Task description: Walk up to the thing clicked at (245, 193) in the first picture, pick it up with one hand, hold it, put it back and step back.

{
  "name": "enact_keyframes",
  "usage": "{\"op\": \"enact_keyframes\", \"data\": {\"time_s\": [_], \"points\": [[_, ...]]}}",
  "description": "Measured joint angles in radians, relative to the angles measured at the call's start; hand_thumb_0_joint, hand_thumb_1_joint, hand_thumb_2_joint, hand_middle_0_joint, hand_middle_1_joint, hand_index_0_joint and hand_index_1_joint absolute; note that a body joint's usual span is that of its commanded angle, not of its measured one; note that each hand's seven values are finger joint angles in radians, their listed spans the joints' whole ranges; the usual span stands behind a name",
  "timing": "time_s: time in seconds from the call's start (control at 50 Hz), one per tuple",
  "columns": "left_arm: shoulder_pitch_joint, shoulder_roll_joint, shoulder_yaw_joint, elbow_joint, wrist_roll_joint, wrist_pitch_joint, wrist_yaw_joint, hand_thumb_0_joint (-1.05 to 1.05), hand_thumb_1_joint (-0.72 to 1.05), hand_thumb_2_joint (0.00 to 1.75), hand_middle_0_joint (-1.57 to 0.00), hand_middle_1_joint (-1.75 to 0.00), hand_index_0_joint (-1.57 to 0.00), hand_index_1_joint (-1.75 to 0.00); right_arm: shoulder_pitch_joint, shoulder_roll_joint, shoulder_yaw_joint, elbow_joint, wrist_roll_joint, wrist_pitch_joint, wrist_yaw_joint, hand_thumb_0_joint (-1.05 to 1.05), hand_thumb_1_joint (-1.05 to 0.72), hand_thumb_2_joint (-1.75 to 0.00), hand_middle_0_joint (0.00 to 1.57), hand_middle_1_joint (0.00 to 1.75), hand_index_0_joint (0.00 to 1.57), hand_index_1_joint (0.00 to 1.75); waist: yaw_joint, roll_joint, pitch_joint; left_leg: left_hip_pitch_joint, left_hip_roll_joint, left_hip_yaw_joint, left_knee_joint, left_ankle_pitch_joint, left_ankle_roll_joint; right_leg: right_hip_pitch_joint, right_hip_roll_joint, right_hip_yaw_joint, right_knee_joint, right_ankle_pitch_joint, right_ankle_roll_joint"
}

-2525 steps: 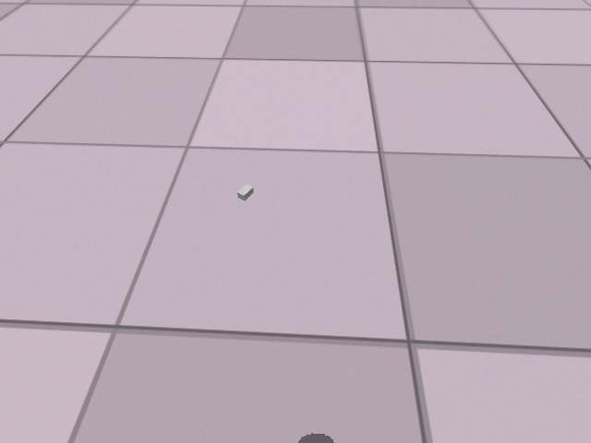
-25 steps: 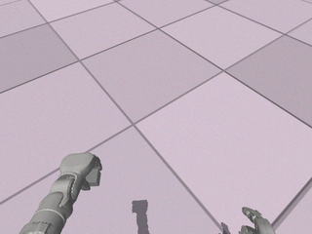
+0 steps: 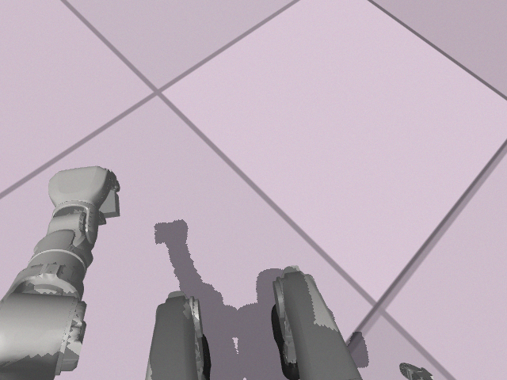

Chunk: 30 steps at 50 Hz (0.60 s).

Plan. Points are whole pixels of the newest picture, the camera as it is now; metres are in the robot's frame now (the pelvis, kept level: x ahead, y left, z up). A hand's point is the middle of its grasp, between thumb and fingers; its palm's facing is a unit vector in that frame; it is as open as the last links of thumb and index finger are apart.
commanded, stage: crouch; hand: left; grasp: from above
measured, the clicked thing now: (97, 206) +0.45 +0.23 -0.15
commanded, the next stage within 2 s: lower in 1.36 s
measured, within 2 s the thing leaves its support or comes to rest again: neither
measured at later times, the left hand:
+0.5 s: hand (116, 221) +0.47 +0.24 -0.30, palm faces -0.45 -0.02 -0.90, open 6.9 cm
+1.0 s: hand (124, 222) +0.48 +0.25 -0.37, palm faces -0.47 -0.04 -0.88, open 6.9 cm
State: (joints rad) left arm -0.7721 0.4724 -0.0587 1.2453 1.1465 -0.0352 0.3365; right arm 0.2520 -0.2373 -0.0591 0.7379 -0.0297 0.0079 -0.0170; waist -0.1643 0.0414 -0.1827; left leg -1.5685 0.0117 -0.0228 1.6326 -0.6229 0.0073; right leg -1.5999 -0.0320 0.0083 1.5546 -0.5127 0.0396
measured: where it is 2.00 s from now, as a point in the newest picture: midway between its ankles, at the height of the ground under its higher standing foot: (245, 370)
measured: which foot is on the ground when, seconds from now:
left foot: down 0.00-1.00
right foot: down 0.00-1.00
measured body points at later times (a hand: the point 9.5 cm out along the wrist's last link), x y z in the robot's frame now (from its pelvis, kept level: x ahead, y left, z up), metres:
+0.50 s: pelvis -0.01 +0.00 -0.14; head +0.23 +0.04 +0.23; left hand +0.48 +0.24 -0.25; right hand +0.04 -0.29 -0.25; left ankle +0.05 +0.11 -0.53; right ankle +0.09 -0.15 -0.53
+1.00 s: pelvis -0.02 +0.00 -0.20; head +0.24 +0.05 +0.16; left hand +0.50 +0.25 -0.32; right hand -0.01 -0.28 -0.30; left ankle +0.05 +0.11 -0.53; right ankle +0.09 -0.15 -0.53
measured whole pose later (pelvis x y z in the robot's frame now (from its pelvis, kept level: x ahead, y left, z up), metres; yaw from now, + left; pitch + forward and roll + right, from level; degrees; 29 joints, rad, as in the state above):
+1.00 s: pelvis -0.02 +0.00 -0.20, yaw -3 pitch +36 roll -7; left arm -1.09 0.77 0.08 1.51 1.27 -0.19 0.34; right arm 0.19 -0.27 0.07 0.70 -0.12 -0.04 0.13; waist -0.30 0.00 -0.04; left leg -2.24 -0.03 -0.10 2.32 -0.72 0.00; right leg -2.24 -0.04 -0.03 2.19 -0.58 0.05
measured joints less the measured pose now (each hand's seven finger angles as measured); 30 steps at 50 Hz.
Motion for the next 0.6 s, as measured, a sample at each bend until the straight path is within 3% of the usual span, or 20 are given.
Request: {"op": "enact_keyframes", "data": {"time_s": [0.12,0.26,0.4,0.6], "points": [[-0.056,0.04,0.035,0.049,0.002,-0.031,-0.03,0.0,0.49,0.0,-0.99,-0.06,-1.04,-0.02,-0.01,0.022,0.025,-0.002,-0.009,-0.016,0.016,0.01,-0.89,-0.89,0.2,0.3,0.2,0.29,-0.025,0.012,-0.005,-0.17,-0.007,-0.008,0.152,-0.032,0.005,-0.166,-0.003,-0.001,0.145,-0.029,0.002],[-0.118,0.102,0.065,0.072,0.053,-0.094,-0.028,0.0,0.49,0.0,-1.0,-0.04,-1.05,0.0,-0.041,0.012,0.055,-0.015,-0.03,-0.042,0.049,0.01,-0.89,-0.89,0.2,0.3,0.2,0.29,-0.048,-0.002,0.005,-0.348,-0.02,-0.033,0.31,-0.061,-0.002,-0.332,-0.012,-0.016,0.293,-0.058,0.003],[-0.162,0.137,0.087,0.083,0.092,-0.104,-0.003,0.0,0.49,0.0,-1.01,-0.03,-1.05,0.0,-0.074,-0.015,0.056,-0.024,-0.054,-0.058,0.082,0.01,-0.89,-0.89,0.2,0.3,0.2,0.29,-0.062,-0.017,0.031,-0.466,-0.034,-0.053,0.429,-0.082,-0.009,-0.44,-0.022,-0.028,0.404,-0.082,0.0],[-0.231,0.181,0.103,0.147,0.086,-0.097,-0.002,-0.01,0.48,0.0,-1.02,-0.01,-1.06,0.0,-0.091,-0.032,0.06,-0.032,-0.072,-0.061,0.114,0.01,-0.89,-0.9,0.2,0.3,0.2,0.29,-0.085,-0.026,0.076,-0.545,-0.038,-0.061,0.529,-0.094,-0.013,-0.521,-0.021,-0.029,0.5,-0.09,0.002]]}}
